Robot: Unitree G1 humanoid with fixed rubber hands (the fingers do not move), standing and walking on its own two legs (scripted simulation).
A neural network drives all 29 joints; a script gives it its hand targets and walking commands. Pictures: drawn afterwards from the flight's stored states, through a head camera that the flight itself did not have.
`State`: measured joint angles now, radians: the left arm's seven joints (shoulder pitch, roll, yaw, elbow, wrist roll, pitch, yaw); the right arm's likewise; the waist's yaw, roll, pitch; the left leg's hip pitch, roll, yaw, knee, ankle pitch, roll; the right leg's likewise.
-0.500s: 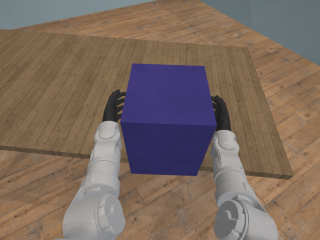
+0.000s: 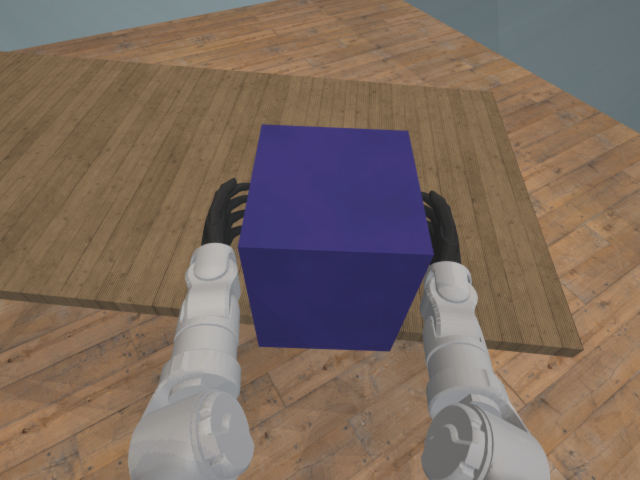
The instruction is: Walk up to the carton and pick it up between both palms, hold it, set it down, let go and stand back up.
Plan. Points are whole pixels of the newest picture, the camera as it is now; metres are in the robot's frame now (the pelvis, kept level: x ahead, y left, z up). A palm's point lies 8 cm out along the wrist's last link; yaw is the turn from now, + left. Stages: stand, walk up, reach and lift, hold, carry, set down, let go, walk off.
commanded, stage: set down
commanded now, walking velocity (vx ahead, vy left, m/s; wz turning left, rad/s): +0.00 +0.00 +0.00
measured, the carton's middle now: (329, 244) +0.42 +0.00 +0.03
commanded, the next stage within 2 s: none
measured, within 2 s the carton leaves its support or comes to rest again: neither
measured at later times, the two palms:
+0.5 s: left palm (225, 246) +0.41 +0.14 +0.03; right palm (434, 264) +0.39 -0.15 +0.03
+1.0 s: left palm (193, 229) +0.42 +0.18 +0.07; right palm (476, 230) +0.41 -0.20 +0.07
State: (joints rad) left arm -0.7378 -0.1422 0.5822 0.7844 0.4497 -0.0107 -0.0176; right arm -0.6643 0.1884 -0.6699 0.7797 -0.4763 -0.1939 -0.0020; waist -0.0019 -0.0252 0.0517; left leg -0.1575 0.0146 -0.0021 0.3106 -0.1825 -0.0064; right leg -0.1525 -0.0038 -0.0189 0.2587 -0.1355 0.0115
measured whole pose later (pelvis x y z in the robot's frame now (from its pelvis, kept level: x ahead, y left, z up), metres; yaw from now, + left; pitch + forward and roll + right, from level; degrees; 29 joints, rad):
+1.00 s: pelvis -0.02 +0.00 -0.02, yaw -1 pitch +15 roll -2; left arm -0.89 0.21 0.04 1.19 -0.15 -0.16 0.11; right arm -0.90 -0.25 -0.03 1.23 0.28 -0.18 -0.08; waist 0.00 0.01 -0.17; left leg -0.57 0.05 -0.01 0.56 -0.25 -0.02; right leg -0.53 0.03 -0.02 0.43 -0.16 0.00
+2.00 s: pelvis -0.02 -0.02 +0.00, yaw +2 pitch +0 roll -1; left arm -0.67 0.31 0.16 0.47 -0.16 0.46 0.00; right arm -0.65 -0.22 0.03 0.57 0.36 0.25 -0.23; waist -0.04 -0.01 0.04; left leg -0.19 0.04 -0.05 0.37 -0.18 -0.04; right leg -0.16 0.03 -0.07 0.29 -0.13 -0.02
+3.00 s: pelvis +0.00 -0.01 +0.00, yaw -1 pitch -4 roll +0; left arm 0.17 0.19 0.01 0.22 -0.15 0.03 0.04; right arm 0.20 -0.13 0.01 0.24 0.13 -0.07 -0.08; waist 0.03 -0.01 0.08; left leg -0.07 0.03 0.01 0.37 -0.23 -0.02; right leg -0.09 0.01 -0.01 0.36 -0.20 -0.01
